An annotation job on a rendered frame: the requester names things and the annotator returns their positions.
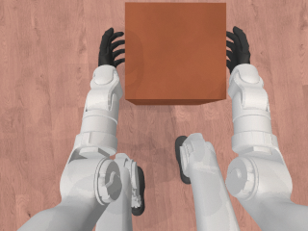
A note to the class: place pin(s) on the robot left shin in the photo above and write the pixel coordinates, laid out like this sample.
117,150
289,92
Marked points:
136,198

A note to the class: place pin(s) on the right robot hand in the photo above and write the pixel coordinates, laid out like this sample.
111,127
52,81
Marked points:
239,53

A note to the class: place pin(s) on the right robot forearm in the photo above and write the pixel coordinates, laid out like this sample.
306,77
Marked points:
251,115

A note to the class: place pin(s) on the left robot upper arm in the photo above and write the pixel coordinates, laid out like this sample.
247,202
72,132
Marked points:
87,187

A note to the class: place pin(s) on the right robot foot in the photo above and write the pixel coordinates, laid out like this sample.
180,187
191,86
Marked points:
179,142

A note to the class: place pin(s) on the left robot hand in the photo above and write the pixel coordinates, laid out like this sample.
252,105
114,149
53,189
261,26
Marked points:
106,55

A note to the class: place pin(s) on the carton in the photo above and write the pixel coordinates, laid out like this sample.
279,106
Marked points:
174,53

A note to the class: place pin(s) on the right robot upper arm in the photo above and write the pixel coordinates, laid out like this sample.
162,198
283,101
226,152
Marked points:
264,189

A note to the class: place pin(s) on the left robot forearm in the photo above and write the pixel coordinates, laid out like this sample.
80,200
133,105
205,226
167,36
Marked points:
97,138

